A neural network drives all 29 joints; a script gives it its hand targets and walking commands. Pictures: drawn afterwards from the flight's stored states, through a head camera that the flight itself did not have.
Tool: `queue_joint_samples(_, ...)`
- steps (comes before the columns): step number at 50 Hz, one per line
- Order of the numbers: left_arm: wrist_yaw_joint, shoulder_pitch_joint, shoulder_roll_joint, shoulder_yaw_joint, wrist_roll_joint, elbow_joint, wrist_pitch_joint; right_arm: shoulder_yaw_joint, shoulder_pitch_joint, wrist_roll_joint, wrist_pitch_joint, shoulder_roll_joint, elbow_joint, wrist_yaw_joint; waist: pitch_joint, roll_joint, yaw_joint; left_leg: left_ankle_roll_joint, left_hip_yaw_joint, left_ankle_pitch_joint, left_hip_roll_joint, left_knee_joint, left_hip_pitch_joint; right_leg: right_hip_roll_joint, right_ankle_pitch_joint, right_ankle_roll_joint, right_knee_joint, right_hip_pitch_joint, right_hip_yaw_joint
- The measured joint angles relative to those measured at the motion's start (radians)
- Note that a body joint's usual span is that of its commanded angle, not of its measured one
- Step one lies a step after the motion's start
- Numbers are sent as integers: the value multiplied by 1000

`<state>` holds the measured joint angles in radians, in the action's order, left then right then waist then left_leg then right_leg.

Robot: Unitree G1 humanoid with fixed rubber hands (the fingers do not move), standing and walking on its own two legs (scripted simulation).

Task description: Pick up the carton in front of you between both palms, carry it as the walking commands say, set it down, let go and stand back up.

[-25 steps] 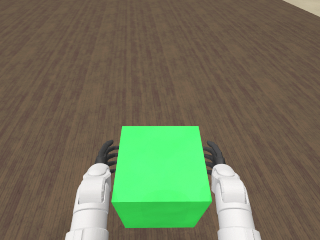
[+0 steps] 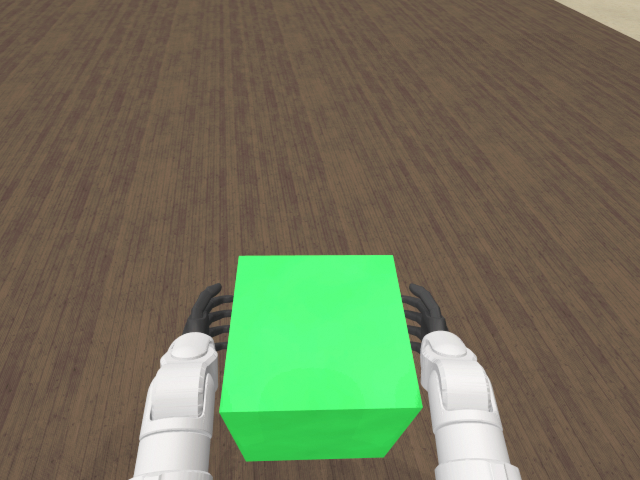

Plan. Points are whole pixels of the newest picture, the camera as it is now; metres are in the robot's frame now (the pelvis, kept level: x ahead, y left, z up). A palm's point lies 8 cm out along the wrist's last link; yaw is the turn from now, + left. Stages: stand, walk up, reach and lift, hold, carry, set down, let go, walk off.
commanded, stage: hold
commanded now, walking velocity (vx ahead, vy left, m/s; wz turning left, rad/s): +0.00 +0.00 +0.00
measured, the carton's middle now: (316, 363) +0.30 +0.00 -0.05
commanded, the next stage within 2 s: set down in 0.84 s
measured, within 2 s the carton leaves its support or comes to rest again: neither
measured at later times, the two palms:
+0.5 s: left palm (203, 320) +0.31 +0.15 +0.04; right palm (437, 345) +0.28 -0.15 +0.05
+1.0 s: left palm (215, 311) +0.32 +0.14 +0.04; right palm (443, 334) +0.29 -0.16 +0.04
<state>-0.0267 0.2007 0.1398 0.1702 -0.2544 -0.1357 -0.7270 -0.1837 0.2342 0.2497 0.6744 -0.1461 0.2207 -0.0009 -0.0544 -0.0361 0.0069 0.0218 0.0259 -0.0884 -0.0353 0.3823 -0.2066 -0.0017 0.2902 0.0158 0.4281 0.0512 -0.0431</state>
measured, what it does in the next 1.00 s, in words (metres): stands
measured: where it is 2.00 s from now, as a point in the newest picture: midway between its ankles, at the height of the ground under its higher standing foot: outside the picture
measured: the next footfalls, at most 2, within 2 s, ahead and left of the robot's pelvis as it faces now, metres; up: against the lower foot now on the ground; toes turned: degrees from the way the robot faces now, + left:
none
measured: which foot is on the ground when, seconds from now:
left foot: down 0.00-1.00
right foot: down 0.00-1.00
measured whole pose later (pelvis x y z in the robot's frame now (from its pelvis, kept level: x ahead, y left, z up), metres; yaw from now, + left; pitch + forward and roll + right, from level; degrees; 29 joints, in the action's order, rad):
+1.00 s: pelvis +0.01 +0.02 +0.00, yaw -6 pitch -6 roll +1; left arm 0.01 0.33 0.17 0.29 -0.32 -0.31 -0.69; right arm -0.30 0.34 0.31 0.66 -0.17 0.36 0.01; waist -0.04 -0.05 0.01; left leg 0.00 -0.01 -0.12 0.02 0.36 -0.14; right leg 0.02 0.28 0.00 0.42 0.03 0.11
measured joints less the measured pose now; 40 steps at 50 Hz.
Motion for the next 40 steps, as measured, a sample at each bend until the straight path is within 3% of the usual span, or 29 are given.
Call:
queue_joint_samples(18, 14, 69, 14, 44, -43, -92, 9, -65, 50, 25, -19, -12, 85, 10, 3, -16, -2, -29, -9, -12, 41, -15, 60, 1, -24, -27, -11, -20, 120)
queue_joint_samples(40, 15, 88, 19, 58, -46, -120, 5, -83, 65, 46, -2, -16, 100, 17, 24, -17, 0, -36, -19, -24, 61, -35, 83, 2, -21, -34, -36, -38, 165)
